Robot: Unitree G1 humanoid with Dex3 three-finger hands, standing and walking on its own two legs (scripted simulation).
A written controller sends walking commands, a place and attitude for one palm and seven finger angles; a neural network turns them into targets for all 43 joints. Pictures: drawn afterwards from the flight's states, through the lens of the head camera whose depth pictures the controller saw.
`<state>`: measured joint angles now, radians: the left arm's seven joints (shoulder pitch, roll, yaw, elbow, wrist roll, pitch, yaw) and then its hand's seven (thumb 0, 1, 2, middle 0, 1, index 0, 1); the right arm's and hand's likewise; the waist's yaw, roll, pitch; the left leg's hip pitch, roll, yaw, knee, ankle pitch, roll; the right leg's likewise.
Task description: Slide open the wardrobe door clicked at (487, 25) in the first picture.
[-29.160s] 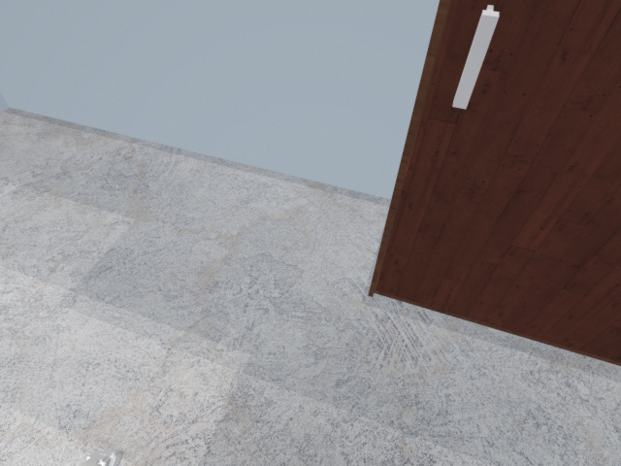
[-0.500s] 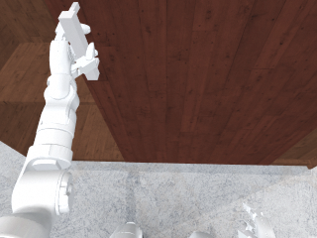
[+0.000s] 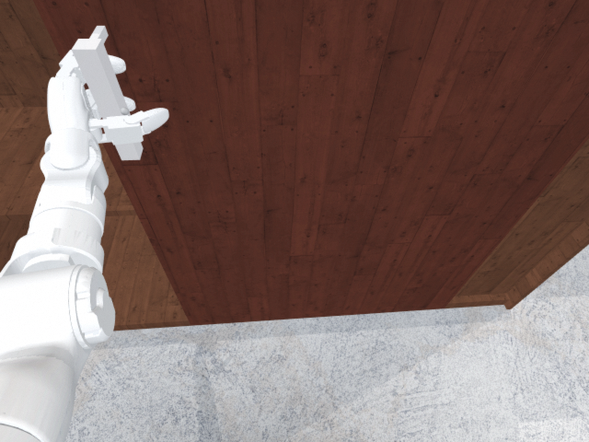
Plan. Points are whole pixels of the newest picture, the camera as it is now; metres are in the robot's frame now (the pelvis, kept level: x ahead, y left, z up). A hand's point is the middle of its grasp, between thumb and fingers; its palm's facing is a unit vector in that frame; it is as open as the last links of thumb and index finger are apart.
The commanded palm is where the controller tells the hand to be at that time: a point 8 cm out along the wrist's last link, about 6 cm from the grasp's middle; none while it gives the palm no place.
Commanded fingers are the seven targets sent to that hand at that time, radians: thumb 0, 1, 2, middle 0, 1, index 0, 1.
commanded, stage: loosen the grip on the handle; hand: left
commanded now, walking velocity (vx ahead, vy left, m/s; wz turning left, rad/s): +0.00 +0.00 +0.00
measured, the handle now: (116, 96) +0.55 +0.23 +0.18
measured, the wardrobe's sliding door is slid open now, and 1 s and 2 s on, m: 0.61 0.61 0.61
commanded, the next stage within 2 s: slip the hand off the handle in 0.30 s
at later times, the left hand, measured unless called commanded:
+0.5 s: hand (122, 112) +0.51 +0.21 +0.18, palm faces +0.22 -0.97 -0.13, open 14.3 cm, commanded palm +0.47 +0.26 +0.18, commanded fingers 0.00 -0.55 0.20 -0.25 -1.15 -0.25 -1.15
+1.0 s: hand (53, 124) +0.48 +0.29 +0.18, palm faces +0.28 -0.95 -0.13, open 14.6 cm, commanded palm +0.45 +0.32 +0.18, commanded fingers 0.00 -0.55 0.20 -0.25 -1.15 -0.25 -1.15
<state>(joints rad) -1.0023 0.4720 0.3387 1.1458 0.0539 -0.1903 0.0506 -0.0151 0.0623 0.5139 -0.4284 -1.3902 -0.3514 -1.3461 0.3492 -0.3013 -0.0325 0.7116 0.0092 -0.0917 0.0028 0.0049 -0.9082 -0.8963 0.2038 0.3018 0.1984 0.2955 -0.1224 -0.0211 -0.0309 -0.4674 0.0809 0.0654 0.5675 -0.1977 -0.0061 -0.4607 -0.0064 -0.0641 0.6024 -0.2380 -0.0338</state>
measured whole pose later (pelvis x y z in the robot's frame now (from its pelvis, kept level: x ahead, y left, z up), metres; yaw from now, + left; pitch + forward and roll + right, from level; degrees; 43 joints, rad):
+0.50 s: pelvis +0.02 +0.03 +0.00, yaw -5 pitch +5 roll +0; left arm -0.86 0.43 0.33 0.97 0.03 -0.17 0.08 -0.02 -0.55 0.21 -0.37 -1.25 -0.31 -1.19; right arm 0.39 -0.25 0.03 0.72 0.00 -0.16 -0.04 0.01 -0.91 -0.90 0.20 0.30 0.20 0.30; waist -0.09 -0.01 -0.05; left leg -0.45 0.00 0.01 0.60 -0.25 0.01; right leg -0.44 0.01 0.03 0.58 -0.23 0.01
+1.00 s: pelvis +0.05 +0.03 +0.01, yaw -3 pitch +5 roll -1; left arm -0.66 0.48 0.36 0.73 -0.05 -0.07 -0.05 -0.02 -0.55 0.20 -0.27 -1.16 -0.26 -1.16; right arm 0.35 -0.27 0.02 0.69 0.03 -0.09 -0.08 0.01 -0.91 -0.90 0.20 0.30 0.20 0.30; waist -0.02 0.01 -0.07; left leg -0.38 -0.01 -0.03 0.59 -0.30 0.01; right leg -0.34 0.00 -0.01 0.54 -0.28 0.01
